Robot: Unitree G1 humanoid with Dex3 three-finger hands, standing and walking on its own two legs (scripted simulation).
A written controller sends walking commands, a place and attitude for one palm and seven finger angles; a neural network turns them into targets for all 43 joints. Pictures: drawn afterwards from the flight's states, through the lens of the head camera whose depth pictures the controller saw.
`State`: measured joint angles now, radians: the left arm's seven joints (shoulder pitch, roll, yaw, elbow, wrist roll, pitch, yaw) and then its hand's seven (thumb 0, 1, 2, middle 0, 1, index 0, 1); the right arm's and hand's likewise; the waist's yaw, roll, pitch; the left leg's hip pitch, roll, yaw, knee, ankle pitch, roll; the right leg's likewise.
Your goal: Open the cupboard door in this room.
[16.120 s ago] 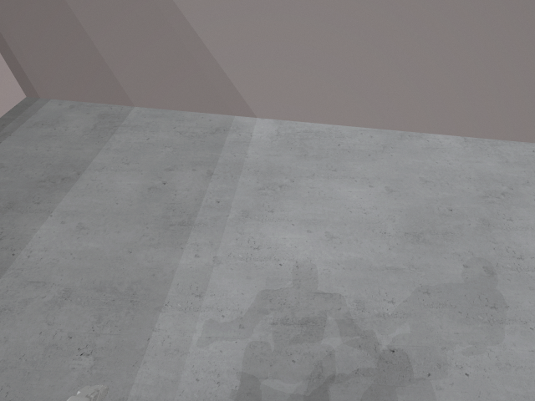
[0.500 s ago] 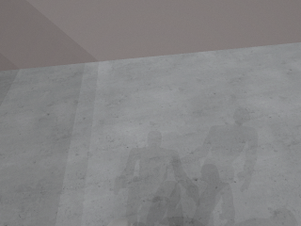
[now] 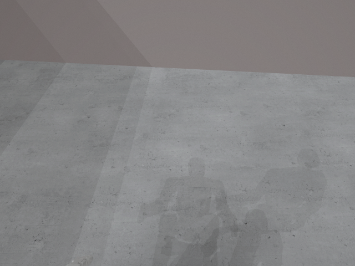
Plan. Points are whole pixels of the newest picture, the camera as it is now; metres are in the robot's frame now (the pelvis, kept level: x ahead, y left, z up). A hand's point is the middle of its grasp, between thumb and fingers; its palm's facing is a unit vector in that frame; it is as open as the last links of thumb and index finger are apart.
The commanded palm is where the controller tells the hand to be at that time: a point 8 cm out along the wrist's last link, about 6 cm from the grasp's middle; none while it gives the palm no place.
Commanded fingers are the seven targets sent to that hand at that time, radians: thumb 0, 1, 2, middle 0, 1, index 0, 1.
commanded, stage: turn or walk to find it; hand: left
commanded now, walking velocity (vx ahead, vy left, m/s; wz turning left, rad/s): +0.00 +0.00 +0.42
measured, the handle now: out of the picture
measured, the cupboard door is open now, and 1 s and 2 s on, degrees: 0 0 0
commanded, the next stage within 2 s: stand and wait in 0.46 s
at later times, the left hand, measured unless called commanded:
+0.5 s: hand out of the picture -0.05 +0.18 -0.16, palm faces +0.28 -0.92 -0.26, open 7.3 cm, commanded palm none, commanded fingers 0.00 0.90 0.90 -0.20 -0.30 -0.20 -0.30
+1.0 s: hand out of the picture -0.04 +0.17 -0.18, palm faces +0.16 -0.96 -0.25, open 7.3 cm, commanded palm none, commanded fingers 0.00 0.90 0.90 -0.20 -0.30 -0.20 -0.30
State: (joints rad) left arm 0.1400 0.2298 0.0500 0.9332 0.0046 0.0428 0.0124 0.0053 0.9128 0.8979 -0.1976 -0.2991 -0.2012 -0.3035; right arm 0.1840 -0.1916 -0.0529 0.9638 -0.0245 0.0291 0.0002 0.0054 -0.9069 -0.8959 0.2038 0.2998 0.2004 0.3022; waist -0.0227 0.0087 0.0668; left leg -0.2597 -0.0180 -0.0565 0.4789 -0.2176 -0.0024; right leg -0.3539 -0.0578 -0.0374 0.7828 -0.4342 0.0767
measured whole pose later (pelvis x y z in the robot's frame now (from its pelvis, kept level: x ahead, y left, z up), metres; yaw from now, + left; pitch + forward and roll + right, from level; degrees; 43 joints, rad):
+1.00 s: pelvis -0.05 -0.03 -0.02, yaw +5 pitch -2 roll +0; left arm 0.24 0.16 0.05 1.00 0.02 0.02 0.00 0.00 0.91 0.90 -0.20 -0.30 -0.20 -0.30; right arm 0.13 -0.21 -0.08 1.02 -0.01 0.05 -0.03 0.00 -0.91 -0.90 0.20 0.30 0.20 0.30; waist 0.03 0.06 0.10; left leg -0.31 0.10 0.11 0.86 -0.51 -0.03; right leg -0.28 -0.02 -0.10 0.66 -0.33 -0.04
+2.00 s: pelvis -0.07 -0.02 +0.00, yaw -25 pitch +0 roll +0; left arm 0.14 0.19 0.04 0.92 0.01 0.03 0.00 0.00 0.91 0.90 -0.20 -0.30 -0.21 -0.30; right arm 0.18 -0.26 -0.07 0.96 -0.02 0.05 -0.02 0.01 -0.91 -0.90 0.20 0.30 0.20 0.30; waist -0.02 0.03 0.11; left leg -0.48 0.09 0.03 1.07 -0.41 -0.08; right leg -0.27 0.01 -0.02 0.52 -0.26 -0.03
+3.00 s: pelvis -0.08 -0.01 +0.00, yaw -56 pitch +0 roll +1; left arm 0.15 0.19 0.04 0.93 0.01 0.03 0.00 0.00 0.91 0.90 -0.20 -0.30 -0.21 -0.30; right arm 0.18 -0.24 -0.07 0.95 -0.02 0.05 -0.02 0.01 -0.91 -0.90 0.20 0.30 0.19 0.30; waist -0.02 0.02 0.09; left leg -0.47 0.09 0.02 1.01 -0.40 -0.09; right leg -0.27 0.03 0.01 0.49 -0.23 -0.04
